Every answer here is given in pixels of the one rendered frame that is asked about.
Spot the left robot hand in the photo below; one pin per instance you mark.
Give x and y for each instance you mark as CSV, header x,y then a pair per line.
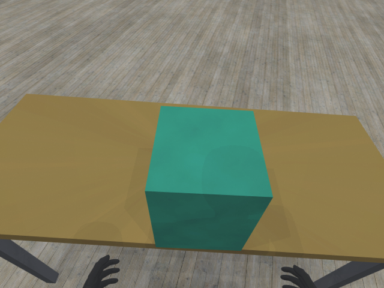
x,y
95,277

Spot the right robot hand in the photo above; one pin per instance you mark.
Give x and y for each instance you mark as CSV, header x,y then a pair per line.
x,y
303,280

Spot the carton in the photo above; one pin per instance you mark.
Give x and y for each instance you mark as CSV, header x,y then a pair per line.
x,y
207,184

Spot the table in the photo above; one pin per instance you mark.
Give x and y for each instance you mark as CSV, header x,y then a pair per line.
x,y
74,170

